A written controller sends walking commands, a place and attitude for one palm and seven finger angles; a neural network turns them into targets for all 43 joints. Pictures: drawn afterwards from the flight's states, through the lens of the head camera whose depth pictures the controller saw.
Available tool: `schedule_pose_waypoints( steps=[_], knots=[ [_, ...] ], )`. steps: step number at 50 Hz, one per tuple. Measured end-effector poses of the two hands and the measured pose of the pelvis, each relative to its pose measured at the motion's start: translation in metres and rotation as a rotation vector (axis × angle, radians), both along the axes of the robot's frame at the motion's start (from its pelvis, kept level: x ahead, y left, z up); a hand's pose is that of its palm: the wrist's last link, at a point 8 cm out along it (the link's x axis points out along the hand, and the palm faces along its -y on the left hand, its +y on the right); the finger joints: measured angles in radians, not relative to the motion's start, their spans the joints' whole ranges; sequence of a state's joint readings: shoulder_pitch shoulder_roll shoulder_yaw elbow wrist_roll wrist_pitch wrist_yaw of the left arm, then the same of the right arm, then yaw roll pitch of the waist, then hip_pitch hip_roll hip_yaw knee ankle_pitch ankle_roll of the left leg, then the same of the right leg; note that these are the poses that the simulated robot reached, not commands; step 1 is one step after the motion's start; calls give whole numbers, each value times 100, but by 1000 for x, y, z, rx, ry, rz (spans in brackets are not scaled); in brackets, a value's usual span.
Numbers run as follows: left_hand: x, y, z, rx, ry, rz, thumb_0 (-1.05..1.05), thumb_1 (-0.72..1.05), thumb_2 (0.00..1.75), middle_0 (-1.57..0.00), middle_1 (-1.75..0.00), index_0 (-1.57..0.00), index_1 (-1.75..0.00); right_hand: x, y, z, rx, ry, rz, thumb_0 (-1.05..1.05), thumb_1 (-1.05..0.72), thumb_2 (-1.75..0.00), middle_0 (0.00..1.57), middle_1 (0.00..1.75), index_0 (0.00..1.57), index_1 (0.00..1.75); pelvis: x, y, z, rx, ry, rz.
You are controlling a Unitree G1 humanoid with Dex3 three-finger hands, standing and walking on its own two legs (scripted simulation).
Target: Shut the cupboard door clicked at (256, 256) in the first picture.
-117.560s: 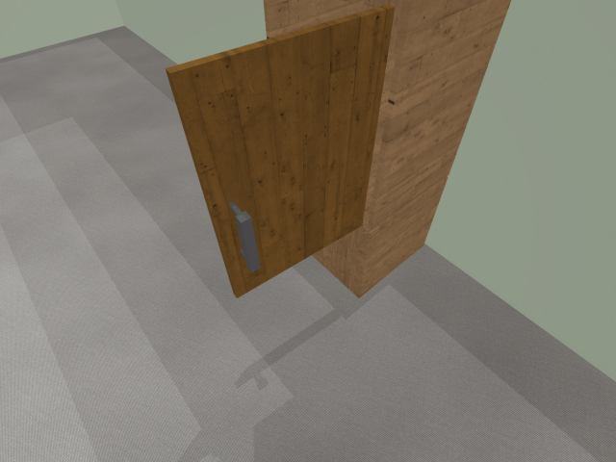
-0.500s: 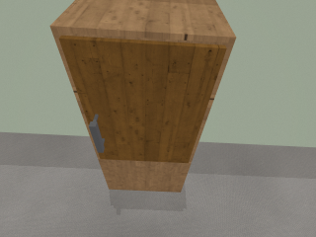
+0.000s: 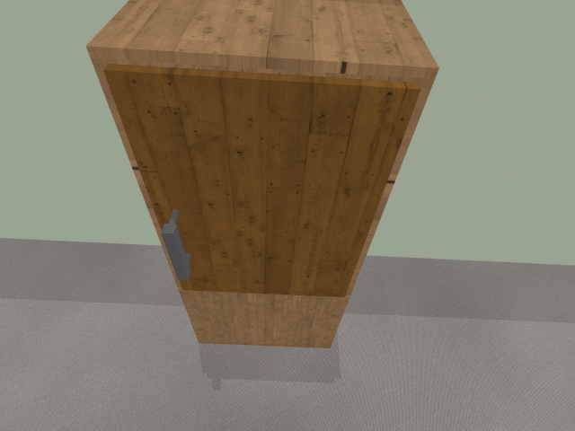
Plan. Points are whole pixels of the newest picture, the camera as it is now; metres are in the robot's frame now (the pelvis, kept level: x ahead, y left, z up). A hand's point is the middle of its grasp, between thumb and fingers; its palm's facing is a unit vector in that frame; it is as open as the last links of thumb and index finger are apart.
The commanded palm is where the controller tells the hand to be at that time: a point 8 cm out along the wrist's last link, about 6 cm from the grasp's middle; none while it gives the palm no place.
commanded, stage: look again from close up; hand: left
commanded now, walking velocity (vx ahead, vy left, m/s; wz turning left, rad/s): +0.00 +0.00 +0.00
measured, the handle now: (179, 245) +0.47 +0.24 -0.11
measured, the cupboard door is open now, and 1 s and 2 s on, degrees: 0 0 0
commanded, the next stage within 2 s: raise the hand and make a fist in 0.48 s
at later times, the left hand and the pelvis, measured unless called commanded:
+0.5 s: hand out of the picture +0.00 +0.18 -0.18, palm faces +0.01 -0.98 -0.19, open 7.3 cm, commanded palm none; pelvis -0.01 +0.00 +0.00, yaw +0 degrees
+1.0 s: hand out of the picture +0.12 +0.16 -0.11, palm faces +0.05 -1.00 +0.03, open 6.2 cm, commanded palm +0.10 +0.22 -0.08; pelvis -0.05 -0.05 -0.11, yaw +2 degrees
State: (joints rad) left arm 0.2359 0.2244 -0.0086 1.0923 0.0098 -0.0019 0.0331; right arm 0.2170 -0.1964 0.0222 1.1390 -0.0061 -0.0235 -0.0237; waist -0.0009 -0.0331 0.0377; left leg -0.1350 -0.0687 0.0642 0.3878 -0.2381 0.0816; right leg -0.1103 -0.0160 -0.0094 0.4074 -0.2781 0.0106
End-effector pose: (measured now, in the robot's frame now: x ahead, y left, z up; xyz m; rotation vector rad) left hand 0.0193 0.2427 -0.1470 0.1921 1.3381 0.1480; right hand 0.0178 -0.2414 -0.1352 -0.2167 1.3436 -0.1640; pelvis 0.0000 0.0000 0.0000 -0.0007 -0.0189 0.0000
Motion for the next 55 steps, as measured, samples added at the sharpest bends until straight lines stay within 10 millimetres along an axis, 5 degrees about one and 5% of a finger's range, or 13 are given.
schedule_pose_waypoints(
  steps=[30, 32, 38, 42, 45, 50, 52, 55],
  knots=[
    [-25, -16, -2, -23, 28, 16, 0, 91, 90, -20, -30, -20, -30, -9, 4, 0, 17, -1, 2, 0, -91, -90, 20, 30, 20, 30, -8, -4, 1, -1, -1, 8],
    [2, -7, 16, 1, -165, 107, 1, 91, 90, -20, -30, -21, -30, -3, 1, 4, -5, -114, 8, 0, -91, -90, 20, 30, 20, 30, -14, -6, -2, 3, -8, 24],
    [116, -10, 126, 51, -972, 65, 1, 91, 90, -23, -34, -23, -34, 36, -13, 7, 28, -471, 86, 0, -90, -90, 20, 30, 20, 30, -26, -15, -20, 40, 24, 64],
    [147, -25, 142, -53, -1292, -22, 1, 91, 90, -28, -39, -28, -39, 70, -28, 2, 28, -630, 120, 1, -90, -90, 20, 30, 20, 30, -39, -25, -46, 32, 116, 51],
    [136, -37, 115, -152, -1384, -121, 0, 91, 90, -32, -44, -33, -44, 94, -41, 3, 7, -725, 147, 1, -90, -90, 20, 30, 20, 30, -48, -37, -70, 39, 175, 31],
    [82, -34, 42, -190, -1199, -69, 0, 91, 90, -41, -53, -42, -53, 131, -56, -2, -46, -808, 230, 1, -90, -90, 20, 30, 20, 30, -53, -51, -106, 22, 242, 41],
    [62, -27, 33, -140, -1162, -13, 1, 90, 90, -45, -57, -45, -57, 145, -56, -7, -56, -823, 266, 1, -90, -90, 20, 30, 20, 30, -53, -53, -115, 7, 259, 51],
    [52, -20, 52, -42, -1248, 1, 2, 90, 90, -50, -63, -51, -63, 162, -48, -19, -48, -827, 308, 1, -91, -90, 20, 30, 20, 30, -51, -56, -124, -15, 281, 65]
  ],
)
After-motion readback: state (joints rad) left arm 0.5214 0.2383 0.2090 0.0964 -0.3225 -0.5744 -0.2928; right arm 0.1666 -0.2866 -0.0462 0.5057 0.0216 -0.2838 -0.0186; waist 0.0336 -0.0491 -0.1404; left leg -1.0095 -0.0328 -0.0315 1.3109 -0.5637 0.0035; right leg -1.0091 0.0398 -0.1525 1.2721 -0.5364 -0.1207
